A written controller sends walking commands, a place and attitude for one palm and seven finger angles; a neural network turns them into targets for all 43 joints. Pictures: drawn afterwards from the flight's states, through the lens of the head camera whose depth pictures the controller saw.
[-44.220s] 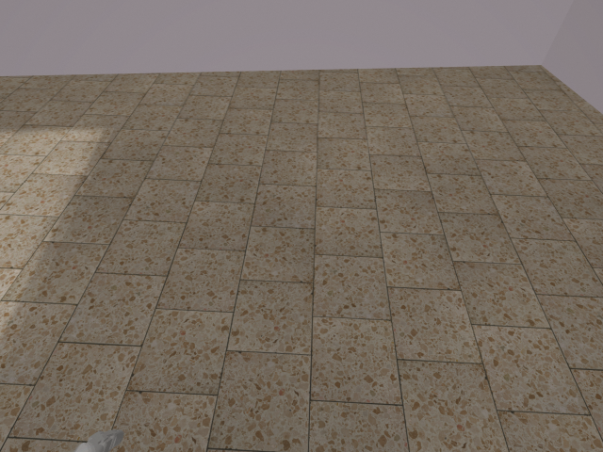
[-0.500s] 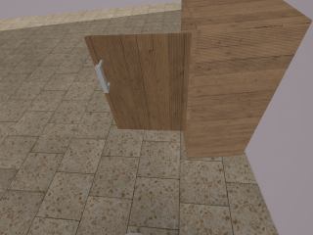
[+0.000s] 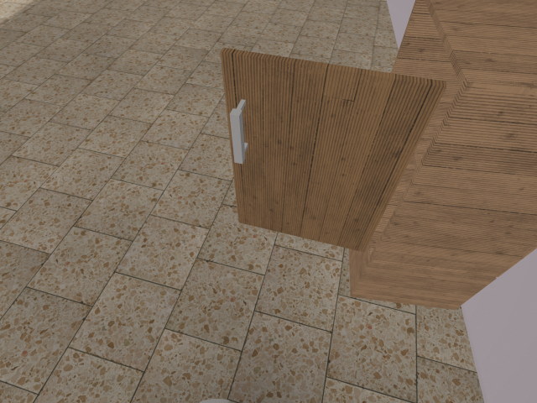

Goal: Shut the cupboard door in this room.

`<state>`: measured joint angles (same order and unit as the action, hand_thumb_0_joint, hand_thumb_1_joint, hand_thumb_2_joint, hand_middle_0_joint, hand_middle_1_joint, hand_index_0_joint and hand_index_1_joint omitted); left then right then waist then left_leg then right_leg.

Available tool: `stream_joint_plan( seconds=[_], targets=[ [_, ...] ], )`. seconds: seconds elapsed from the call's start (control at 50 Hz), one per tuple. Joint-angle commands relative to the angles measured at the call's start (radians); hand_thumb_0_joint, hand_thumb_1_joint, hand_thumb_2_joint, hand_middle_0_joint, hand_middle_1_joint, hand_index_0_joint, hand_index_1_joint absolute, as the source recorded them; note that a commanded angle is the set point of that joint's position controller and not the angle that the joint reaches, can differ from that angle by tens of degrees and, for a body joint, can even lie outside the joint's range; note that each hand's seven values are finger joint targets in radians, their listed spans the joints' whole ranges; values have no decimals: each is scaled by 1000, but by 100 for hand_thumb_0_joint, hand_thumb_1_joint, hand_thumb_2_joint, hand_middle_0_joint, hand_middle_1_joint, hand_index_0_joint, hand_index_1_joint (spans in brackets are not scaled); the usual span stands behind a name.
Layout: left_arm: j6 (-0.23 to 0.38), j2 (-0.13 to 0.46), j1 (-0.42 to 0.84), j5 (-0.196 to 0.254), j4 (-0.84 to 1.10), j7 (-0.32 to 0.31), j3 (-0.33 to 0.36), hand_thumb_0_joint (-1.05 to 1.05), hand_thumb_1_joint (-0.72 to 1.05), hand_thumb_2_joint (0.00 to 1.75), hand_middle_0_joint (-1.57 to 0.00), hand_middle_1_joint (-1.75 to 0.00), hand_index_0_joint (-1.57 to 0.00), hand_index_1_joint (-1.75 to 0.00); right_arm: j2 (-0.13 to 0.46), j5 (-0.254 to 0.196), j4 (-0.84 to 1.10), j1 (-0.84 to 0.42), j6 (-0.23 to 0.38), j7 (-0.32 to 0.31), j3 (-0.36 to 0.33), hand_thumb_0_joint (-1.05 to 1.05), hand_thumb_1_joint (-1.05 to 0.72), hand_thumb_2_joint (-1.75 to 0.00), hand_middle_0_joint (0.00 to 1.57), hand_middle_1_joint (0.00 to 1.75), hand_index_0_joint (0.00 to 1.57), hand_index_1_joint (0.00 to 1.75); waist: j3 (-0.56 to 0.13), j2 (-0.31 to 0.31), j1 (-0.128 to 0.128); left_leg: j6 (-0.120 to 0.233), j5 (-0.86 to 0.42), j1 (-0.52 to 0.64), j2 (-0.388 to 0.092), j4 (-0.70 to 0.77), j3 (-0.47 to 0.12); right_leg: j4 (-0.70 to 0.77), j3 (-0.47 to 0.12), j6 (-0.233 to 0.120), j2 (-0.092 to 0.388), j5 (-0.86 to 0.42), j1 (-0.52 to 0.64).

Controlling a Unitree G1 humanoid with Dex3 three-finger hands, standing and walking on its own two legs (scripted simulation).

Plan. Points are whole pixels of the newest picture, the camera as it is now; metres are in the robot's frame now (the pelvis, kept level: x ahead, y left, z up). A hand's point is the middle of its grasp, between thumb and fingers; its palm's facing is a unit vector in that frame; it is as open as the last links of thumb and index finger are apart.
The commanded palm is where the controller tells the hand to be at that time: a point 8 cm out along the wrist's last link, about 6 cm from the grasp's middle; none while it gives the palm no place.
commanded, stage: take the last steps up to it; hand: left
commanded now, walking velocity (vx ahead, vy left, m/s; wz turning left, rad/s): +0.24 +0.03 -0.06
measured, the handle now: (240, 132) +0.65 +0.15 -0.02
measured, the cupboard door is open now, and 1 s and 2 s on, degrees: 82 82 82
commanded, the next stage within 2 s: come to a stop and stand still in 0.26 s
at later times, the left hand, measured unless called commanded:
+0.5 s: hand (198, 312) +0.28 +0.18 -0.15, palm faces -0.05 -0.97 -0.24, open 7.3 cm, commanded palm none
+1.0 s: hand (128, 367) +0.17 +0.27 -0.16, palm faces +0.03 -0.96 -0.26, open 7.3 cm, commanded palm none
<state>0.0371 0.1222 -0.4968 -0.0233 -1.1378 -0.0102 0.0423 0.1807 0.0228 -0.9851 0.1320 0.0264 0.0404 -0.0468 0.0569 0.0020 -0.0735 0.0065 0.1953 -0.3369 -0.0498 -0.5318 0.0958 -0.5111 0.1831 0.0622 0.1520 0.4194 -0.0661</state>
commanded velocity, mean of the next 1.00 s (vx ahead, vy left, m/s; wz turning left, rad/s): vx -0.03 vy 0.02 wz -0.02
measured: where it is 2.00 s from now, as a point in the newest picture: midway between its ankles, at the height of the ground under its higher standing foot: outside the picture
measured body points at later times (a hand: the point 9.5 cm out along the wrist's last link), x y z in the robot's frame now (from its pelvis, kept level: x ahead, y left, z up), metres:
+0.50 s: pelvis +0.15 +0.00 +0.00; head +0.18 -0.03 +0.44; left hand +0.28 +0.23 -0.13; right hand +0.10 -0.22 -0.18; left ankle +0.06 +0.13 -0.69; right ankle +0.23 -0.08 -0.73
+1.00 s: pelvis +0.11 +0.08 +0.00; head +0.08 +0.07 +0.45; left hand +0.17 +0.33 -0.14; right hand +0.17 -0.16 -0.14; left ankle +0.12 +0.15 -0.73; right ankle +0.17 -0.05 -0.71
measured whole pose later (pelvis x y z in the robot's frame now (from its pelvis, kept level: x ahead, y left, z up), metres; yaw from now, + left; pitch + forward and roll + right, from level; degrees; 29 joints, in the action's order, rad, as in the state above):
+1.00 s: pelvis +0.11 +0.08 +0.00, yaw -3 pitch -4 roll +1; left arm -0.08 0.19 -0.29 -0.02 -0.95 -0.04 0.05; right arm 0.19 0.03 -0.90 0.25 -0.04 -0.01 -0.04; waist -0.01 0.01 0.00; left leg 0.08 0.32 -0.20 0.04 -0.59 0.11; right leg -0.78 0.00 -0.02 0.03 0.35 -0.39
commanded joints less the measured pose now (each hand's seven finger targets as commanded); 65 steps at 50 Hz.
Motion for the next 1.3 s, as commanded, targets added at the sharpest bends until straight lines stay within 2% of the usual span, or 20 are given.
stream_joint_plan(
  seconds=[0.0, 0.06, 0.12, 0.3, 0.36, 0.38, 0.4, 0.42, 0.44, 0.52, 0.72, 0.74, 0.78, 0.82, 0.84, 0.9, 1.02, 1.06, 1.12, 1.28],
  targets=[
    [24, 90, 94, 7, 122, -6, 16, 0, 90, 90, -20, -30, -20, -30, 257, -3, -60, 395, 15, -54, -61, 0, -90, -90, 20, 30, 20, 30, -157, 233, 185, 189, -178, 562, -373, 236, -454, -673, -120, -84, -63, 166, -602],
    [18, 103, 147, 5, 95, 9, 25, 0, 90, 90, -20, -30, -20, -30, 107, -5, -26, 209, 37, -63, -17, 0, -90, -90, 20, 30, 20, 30, -15, 144, 104, 172, -307, 287, -273, 262, -249, -720, -152, -77, 1, -27, -553],
    [-1, 70, 127, 4, 96, 12, 19, 0, 90, 90, -20, -30, -20, -30, 74, -5, -42, 214, 57, -68, -7, 0, -90, -90, 20, 30, 20, 30, -5, 108, 63, 163, -488, 259, -225, 285, -125, -648, -134, -60, -20, -84, -520],
    [-14, 90, 270, 2, 193, 20, 18, 0, 90, 90, -20, -30, -20, -30, 113, 5, -32, 189, 44, -64, -20, 0, -90, -90, 20, 30, 20, 30, 29, 100, 57, 161, -478, 241, -210, 245, -66, -189, -78, -86, -75, -186, -366],
    [2, 126, 164, -2, 163, 11, 21, 0, 90, 90, -20, -30, -20, -30, 107, -4, -48, 195, 31, -65, -13, 0, -90, -90, 20, 30, 20, 30, -20, 21, -3, 100, -535, 185, -159, 29, -40, -20, -59, -95, -116, -325, -118],
    [16, 180, 76, -5, 137, 1, 31, 0, 90, 90, -20, -30, -20, -30, 88, -12, -47, 202, 31, -64, -8, 0, -90, -90, 20, 30, 20, 30, -85, -74, -37, 45, -396, 96, -85, -149, -6, 12, -168, -116, -27, -640, 45],
    [29, 254, 29, -4, 120, -9, 43, 0, 90, 90, -20, -30, -20, -30, 49, -24, -37, 252, 24, -63, -4, 0, -90, -90, 20, 30, 20, 30, -172, -226, -17, -15, 143, -48, 50, -403, 23, 47, -462, -240, 227, -1116, 168],
    [27, 271, 50, 16, 122, -11, 31, 0, 90, 90, -20, -30, -20, -30, 69, -29, -43, 270, 6, -75, -5, 0, -90, -90, 20, 30, 20, 30, -221, -144, 7, -27, 429, 9, 44, -508, -85, 83, -462, -336, 311, -1290, 108],
    [21, 258, 140, 13, 145, -21, 24, 0, 90, 90, -20, -30, -20, -30, 53, -30, -46, 246, -6, -77, -7, 0, -90, -90, 20, 30, 20, 30, -134, -51, 38, -27, 415, 5, 31, -508, -118, 110, -385, -336, 279, -1200, 10],
    [-15, 205, 327, 5, 201, -36, 21, 0, 90, 90, -20, -30, -20, -30, 24, -26, -75, 254, -67, -68, -9, 0, -90, -90, 20, 30, 20, 30, -93, -114, 88, -44, 337, 53, 3, -485, -116, 181, -287, -278, 194, -772, -221],
    [-56, 229, 306, -11, 214, -30, 57, 0, 90, 90, -20, -30, -20, -30, 15, -14, -25, 206, -64, -51, -21, 0, -90, -90, 20, 30, 20, 30, -112, -173, 54, -38, 260, 17, 41, -267, -62, 236, -312, -232, 124, -228, -188],
    [-43, 281, 282, -14, 246, -74, 43, 0, 90, 90, -20, -30, -20, -30, 111, -20, 47, 244, -37, -54, -42, 0, -90, -90, 20, 30, 20, 30, -362, -49, 117, -60, 322, 35, 70, -207, -15, 72, -429, -234, 180, -744, 62],
    [-49, 240, 274, -1, 262, -75, 39, 0, 90, 90, -20, -30, -20, -30, 45, -17, 73, 232, -21, -63, -18, 0, -90, -90, 20, 30, 20, 30, -340, 1, 107, -43, 93, 120, 63, 133, -31, -85, -311, -206, 129, -643, 20],
    [-72, 150, 273, 12, 260, -54, 14, 0, 90, 90, -20, -30, -20, -30, 139, -3, 104, 182, -24, -65, -30, 0, -90, -90, 20, 30, 20, 30, -137, 197, 91, 28, -108, 116, -145, 218, -240, -143, -118, -80, -64, -123, -256],
    [-83, 128, 261, 12, 262, -46, 13, 0, 90, 90, -20, -30, -20, -30, 160, 6, 142, 118, -37, -69, -33, 0, -90, -90, 20, 30, 20, 30, -18, 196, 68, 100, -127, -16, -219, 234, -277, -201, -127, -69, -113, -9, -293],
    [-98, 135, 245, -1, 254, -28, 19, 0, 90, 90, -20, -30, -20, -30, 139, 9, 174, 31, -38, -64, -17, 0, -90, -90, 20, 30, 20, 30, 130, 151, 50, 124, 117, -201, -151, 290, -252, -357, -188, -76, -147, -41, -291],
    [-55, 132, 143, -4, 261, -19, 10, 0, 90, 90, -20, -30, -20, -30, 137, 1, 167, 92, -31, -60, -10, 0, -90, -90, 20, 30, 20, 30, 84, -2, 42, 105, 309, -110, -106, 208, -265, 12, -212, -96, -134, -146, -177],
    [-30, 162, 156, -4, 266, -22, 2, 0, 90, 90, -20, -30, -20, -30, 99, -12, 160, 129, -25, -61, 3, 0, -90, -90, 20, 30, 20, 30, 33, -63, 79, 59, 226, -35, -12, 127, -202, 128, -386, -153, -38, -115, -210],
    [-21, 184, 240, 1, 285, -22, 4, 0, 90, 90, -20, -30, -20, -30, 112, -8, 121, 202, -29, -58, -4, 0, -90, -90, 20, 30, 20, 30, -29, -172, 130, 43, 187, 161, 19, 57, -148, 206, -407, -170, -15, 126, -385],
    [-37, 129, 134, -5, 229, -21, -8, 0, 90, 90, -20, -30, -20, -30, 121, -5, 88, 145, -6, -60, 7, 0, -90, -90, 20, 30, 20, 30, 12, 82, 57, 70, 363, -49, -98, 345, -307, 25, -226, -109, -122, -159, -185]
  ],
)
